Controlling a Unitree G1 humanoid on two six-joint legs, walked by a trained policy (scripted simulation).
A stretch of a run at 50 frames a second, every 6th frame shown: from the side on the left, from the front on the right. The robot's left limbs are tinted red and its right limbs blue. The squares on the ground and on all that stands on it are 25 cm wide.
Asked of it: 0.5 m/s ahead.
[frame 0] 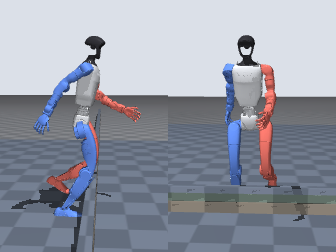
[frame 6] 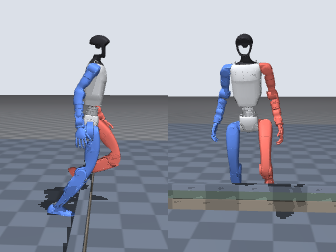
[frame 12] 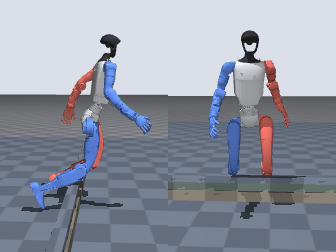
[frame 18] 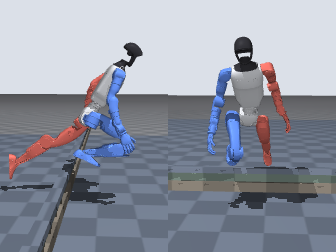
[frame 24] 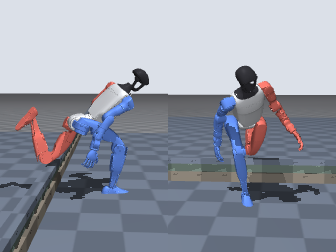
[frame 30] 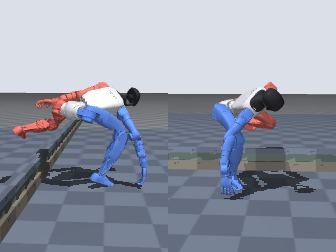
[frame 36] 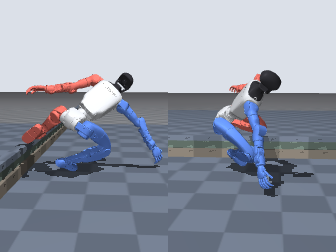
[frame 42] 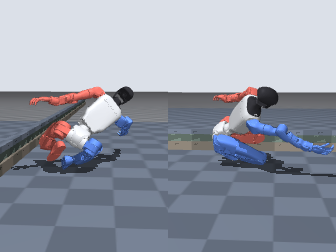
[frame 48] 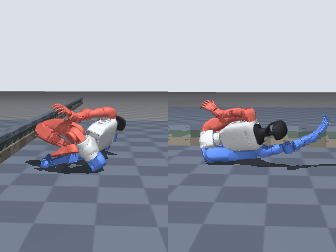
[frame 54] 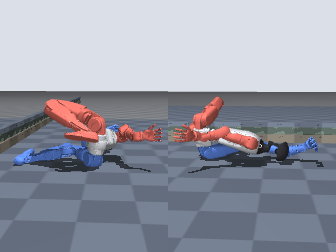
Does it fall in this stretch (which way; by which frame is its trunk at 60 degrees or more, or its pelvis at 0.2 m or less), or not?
yes: goes over to its left; its trunk at 60 degrees or more by frame 30
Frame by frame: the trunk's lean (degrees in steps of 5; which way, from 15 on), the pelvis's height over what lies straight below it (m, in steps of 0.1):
0: 10, 0.7
6: 5, 0.7
12: 10, 0.7
18: 35 forward, 0.7
24: 45 forward, 0.5
30: 80 forward and to its left, 0.6
36: 60 forward and to its left, 0.4
42: 60 forward and to its left, 0.3
48: 80 forward and to its left, 0.2
54: 105 to its left, 0.2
